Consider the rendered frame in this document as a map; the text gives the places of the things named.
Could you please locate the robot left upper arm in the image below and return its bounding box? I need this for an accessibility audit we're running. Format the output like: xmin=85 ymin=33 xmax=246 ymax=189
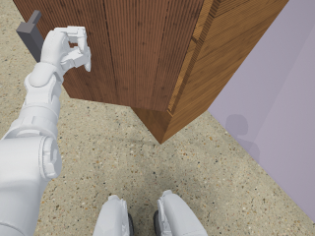
xmin=0 ymin=136 xmax=62 ymax=236

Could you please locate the robot left forearm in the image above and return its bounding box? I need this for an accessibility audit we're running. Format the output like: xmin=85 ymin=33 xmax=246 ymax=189
xmin=0 ymin=62 xmax=64 ymax=141

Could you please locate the robot right shin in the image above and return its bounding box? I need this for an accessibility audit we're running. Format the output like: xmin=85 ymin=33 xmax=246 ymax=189
xmin=158 ymin=190 xmax=172 ymax=236

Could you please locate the left robot thigh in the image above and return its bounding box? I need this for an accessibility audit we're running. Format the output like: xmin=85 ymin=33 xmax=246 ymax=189
xmin=93 ymin=199 xmax=129 ymax=236

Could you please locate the handle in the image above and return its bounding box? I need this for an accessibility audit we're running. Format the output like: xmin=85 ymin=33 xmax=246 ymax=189
xmin=16 ymin=10 xmax=44 ymax=63

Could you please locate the cupboard door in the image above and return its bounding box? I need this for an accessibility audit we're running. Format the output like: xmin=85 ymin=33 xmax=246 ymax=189
xmin=13 ymin=0 xmax=205 ymax=112

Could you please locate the robot left hand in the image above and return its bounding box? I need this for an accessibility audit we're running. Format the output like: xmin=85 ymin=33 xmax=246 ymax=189
xmin=40 ymin=26 xmax=92 ymax=76

